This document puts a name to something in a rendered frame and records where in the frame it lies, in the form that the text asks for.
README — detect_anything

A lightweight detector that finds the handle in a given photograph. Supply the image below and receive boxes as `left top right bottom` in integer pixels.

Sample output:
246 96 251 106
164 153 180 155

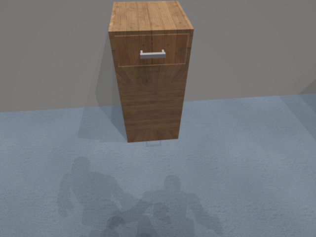
140 49 166 59

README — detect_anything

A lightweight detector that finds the cabinet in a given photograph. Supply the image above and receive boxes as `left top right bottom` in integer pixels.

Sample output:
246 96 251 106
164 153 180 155
108 1 194 143

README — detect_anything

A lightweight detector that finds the drawer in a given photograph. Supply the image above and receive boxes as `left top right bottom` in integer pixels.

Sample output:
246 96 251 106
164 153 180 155
115 33 188 66

